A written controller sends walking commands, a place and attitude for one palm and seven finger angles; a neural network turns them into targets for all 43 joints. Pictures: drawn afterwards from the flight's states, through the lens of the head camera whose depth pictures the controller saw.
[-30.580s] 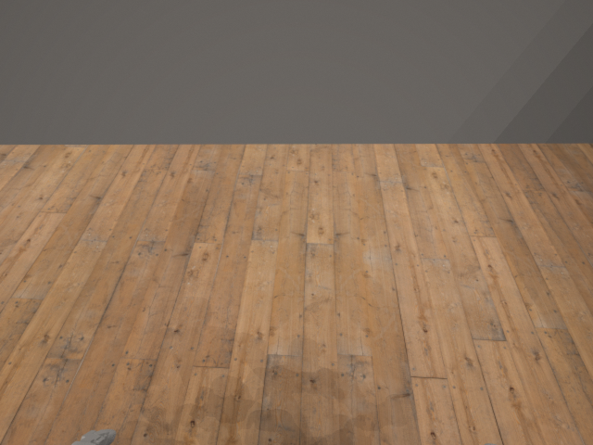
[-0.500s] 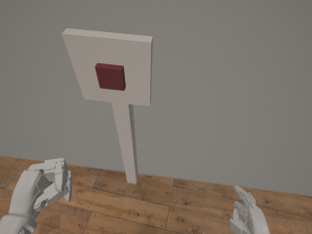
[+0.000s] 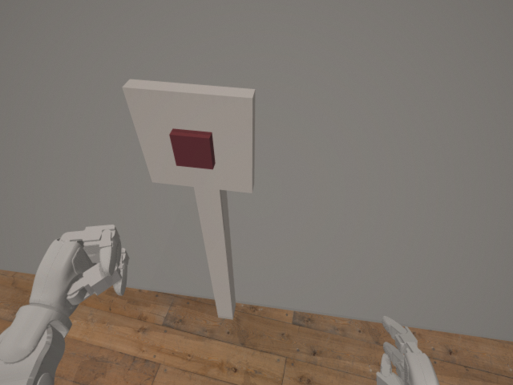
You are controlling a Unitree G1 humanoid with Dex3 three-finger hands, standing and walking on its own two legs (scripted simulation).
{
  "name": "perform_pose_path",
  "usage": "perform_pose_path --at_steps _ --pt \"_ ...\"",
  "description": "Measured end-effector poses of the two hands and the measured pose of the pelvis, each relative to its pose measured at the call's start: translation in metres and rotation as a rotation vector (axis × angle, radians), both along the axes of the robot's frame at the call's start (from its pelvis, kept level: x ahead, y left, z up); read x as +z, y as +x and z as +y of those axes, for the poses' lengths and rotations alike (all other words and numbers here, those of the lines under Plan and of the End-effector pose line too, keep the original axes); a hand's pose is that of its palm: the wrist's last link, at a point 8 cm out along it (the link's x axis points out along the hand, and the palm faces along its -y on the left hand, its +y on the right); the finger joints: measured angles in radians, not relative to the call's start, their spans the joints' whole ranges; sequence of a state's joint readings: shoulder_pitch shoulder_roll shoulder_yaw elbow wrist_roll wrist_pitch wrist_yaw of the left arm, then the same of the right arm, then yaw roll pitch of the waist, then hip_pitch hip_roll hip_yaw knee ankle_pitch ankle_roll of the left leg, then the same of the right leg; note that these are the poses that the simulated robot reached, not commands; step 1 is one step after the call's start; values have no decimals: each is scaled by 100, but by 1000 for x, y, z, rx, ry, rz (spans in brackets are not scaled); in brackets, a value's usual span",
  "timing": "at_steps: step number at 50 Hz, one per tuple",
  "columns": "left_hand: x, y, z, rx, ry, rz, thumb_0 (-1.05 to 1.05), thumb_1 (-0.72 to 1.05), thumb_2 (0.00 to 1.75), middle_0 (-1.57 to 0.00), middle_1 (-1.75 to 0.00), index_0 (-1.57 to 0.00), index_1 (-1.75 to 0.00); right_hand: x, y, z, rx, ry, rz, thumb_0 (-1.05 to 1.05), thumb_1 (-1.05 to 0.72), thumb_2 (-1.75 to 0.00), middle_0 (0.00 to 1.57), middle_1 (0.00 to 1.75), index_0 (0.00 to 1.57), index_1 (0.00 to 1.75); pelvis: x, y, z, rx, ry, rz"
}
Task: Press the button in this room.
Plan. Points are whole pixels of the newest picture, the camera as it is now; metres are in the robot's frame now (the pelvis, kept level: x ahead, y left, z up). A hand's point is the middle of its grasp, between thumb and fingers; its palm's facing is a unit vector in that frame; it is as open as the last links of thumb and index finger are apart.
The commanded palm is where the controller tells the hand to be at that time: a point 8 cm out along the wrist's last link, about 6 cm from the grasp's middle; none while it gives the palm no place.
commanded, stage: raise the hand and make a fist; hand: left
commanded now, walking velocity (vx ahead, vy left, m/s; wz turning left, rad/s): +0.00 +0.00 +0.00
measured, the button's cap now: (194, 148) +0.49 +0.16 +0.12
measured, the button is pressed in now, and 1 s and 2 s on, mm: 0 0 0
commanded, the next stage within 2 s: aim a knuckle at the button in 0.36 s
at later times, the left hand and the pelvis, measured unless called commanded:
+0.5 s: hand (129, 277) +0.22 +0.19 +0.11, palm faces -0.02 -1.00 -0.07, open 3.1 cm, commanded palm +0.20 +0.24 +0.12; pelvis +0.00 -0.02 +0.01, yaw +0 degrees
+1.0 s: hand (153, 237) +0.30 +0.18 +0.10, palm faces -0.03 -1.00 -0.03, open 3.1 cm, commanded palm +0.28 +0.24 +0.11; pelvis -0.01 -0.02 +0.00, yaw -1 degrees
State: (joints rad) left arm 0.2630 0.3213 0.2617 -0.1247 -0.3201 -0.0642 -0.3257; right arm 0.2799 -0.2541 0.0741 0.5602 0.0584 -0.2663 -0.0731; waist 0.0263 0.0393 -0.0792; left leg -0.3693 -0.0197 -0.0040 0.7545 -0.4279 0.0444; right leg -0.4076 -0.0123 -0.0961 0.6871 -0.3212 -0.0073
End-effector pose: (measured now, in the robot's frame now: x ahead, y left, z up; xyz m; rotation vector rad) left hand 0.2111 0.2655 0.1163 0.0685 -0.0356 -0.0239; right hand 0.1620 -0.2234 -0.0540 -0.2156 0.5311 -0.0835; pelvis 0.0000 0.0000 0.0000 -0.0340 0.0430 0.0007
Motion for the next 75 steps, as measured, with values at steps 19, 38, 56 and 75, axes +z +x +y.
perform_pose_path --at_steps 19,38,56,75 --pt "0 -6 -16 17 -2 19 1 90 90 -131 -150 -130 -150 4 -2 -15 -8 0 0 1 -90 -89 20 30 20 30 5 -3 -13 -3 12 -21" --pt "-4 31 -22 6 -19 22 1 90 90 -131 -150 -130 -150 -6 -17 -33 -48 -14 49 1 -90 -89 20 30 20 30 5 -12 -23 -1 21 -19" --pt "-14 80 -29 -11 -45 26 1 90 90 -130 -150 -130 -150 -16 -37 -43 -102 -28 145 1 -90 -89 20 30 20 30 4 -8 -20 -19 26 18" --pt "-23 130 -46 -31 -63 35 1 90 90 -130 -150 -130 -150 -29 -52 -35 -127 -14 259 1 -91 -89 20 30 20 30 2 -4 -12 -31 27 56"
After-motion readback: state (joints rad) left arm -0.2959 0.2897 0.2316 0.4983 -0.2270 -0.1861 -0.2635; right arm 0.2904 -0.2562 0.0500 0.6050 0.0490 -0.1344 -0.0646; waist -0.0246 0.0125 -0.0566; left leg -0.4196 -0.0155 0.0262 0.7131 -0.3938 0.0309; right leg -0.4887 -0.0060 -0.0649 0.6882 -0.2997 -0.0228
